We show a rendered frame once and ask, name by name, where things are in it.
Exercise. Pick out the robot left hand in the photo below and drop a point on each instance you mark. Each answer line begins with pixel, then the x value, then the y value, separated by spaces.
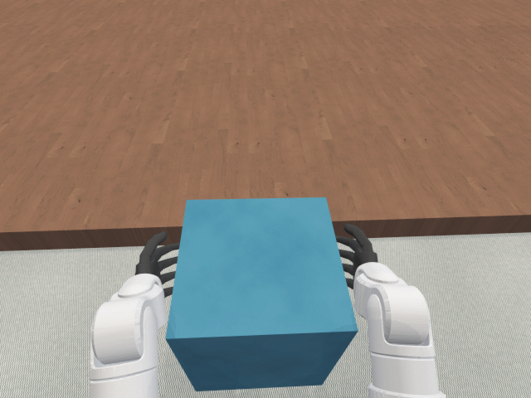
pixel 148 260

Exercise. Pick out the carton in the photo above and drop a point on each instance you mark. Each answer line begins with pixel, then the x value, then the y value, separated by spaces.
pixel 260 298

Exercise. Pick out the robot right hand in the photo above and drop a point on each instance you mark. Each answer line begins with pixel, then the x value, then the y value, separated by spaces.
pixel 362 247

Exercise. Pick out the robot left forearm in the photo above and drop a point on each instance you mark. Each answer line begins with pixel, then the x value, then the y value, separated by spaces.
pixel 124 340

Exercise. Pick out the robot right forearm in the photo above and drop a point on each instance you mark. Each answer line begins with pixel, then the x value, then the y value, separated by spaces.
pixel 399 334

